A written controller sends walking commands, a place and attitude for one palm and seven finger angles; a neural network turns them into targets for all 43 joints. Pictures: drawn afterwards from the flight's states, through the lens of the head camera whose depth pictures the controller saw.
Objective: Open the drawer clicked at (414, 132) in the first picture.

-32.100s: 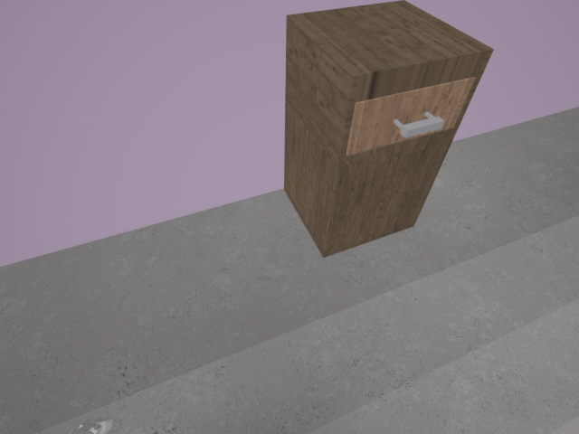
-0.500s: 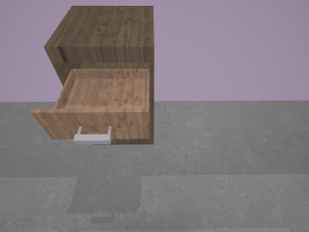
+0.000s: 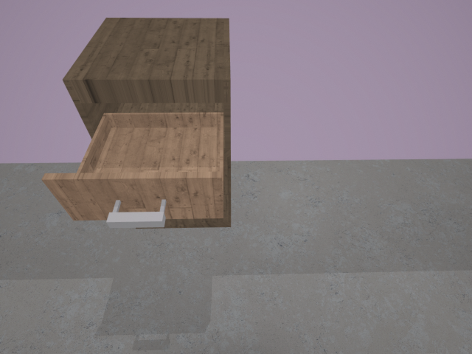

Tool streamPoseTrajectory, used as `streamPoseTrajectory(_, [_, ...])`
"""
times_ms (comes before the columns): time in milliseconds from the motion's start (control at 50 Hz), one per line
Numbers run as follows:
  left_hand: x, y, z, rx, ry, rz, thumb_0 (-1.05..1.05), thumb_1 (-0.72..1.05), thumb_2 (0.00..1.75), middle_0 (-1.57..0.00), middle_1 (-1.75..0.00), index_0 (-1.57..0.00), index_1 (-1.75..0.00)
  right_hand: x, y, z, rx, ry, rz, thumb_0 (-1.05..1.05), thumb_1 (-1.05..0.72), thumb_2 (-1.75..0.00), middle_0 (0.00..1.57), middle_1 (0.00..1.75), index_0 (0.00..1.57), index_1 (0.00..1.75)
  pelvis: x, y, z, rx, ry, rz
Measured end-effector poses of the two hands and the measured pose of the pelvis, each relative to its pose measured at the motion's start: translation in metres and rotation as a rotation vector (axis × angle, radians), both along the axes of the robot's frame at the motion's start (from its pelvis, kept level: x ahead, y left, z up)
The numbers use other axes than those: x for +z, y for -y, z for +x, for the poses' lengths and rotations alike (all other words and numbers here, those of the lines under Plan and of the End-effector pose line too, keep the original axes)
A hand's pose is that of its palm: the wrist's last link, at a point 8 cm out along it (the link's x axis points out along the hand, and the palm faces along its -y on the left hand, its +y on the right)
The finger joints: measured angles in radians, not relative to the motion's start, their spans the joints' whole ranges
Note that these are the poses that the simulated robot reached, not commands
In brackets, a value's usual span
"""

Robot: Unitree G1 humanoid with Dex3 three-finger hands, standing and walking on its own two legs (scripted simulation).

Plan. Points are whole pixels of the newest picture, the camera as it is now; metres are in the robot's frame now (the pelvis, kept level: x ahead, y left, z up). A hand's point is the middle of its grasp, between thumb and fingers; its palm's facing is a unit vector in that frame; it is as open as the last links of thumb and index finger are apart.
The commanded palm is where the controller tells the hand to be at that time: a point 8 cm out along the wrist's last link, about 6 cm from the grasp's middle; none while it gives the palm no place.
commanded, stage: look to check the result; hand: left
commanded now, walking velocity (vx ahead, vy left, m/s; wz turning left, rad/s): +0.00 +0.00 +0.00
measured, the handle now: (138, 211) +0.45 +0.28 -0.13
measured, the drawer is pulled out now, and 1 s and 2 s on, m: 0.30 0.30 0.30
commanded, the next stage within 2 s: stand and wait in 0.52 s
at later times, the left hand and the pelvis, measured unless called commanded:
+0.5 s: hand out of the picture -0.01 +0.15 -0.18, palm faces +0.05 -0.98 -0.17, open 7.4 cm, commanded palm none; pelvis +0.01 +0.00 +0.00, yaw +0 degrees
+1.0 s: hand out of the picture +0.00 +0.15 -0.18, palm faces +0.05 -0.98 -0.18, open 7.4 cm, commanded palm none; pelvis +0.01 -0.01 +0.00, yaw +0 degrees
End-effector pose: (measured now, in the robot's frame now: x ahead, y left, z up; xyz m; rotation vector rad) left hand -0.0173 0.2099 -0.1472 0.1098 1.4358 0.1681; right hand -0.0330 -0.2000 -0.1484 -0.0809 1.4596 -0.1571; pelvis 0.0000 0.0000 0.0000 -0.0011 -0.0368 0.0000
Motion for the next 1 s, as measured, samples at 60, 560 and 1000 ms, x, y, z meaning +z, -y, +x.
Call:
streamPoseTrajectory(60, [0.0,0.001,-0.002,0.002,-0.011,-0.002,0.01,0.91,0.9,-0.2,-0.3,-0.2,-0.3,0.0,0.002,0.0,0.0,-0.007,-0.003,0.0,-0.91,-0.9,0.2,0.3,0.2,0.3,0.0,0.001,0.001,0.0,0.0,0.0])
streamPoseTrajectory(560, [0.0,0.006,0.005,0.008,-0.015,-0.005,0.0,0.91,0.9,-0.2,-0.3,-0.2,-0.3,0.001,0.001,0.005,0.0,-0.027,0.005,0.0,-0.91,-0.9,0.2,0.3,0.2,0.3,0.001,0.004,0.008,0.005,0.0,-0.001])
streamPoseTrajectory(1000, [0.002,0.007,0.01,0.005,-0.017,0.001,0.0,0.91,0.9,-0.2,-0.3,-0.2,-0.3,0.001,0.007,0.009,0.001,-0.028,0.002,0.0,-0.91,-0.9,0.2,0.3,0.2,0.3,0.002,0.007,0.011,0.003,-0.003,0.0])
